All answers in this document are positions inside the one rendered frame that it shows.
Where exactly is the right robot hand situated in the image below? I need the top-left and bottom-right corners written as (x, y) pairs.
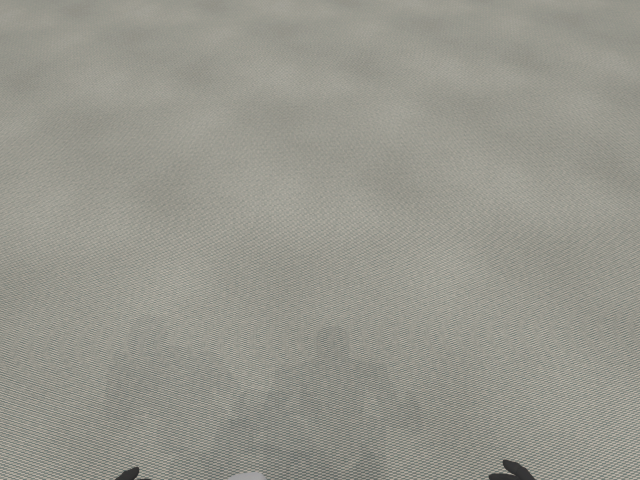
top-left (489, 459), bottom-right (536, 480)

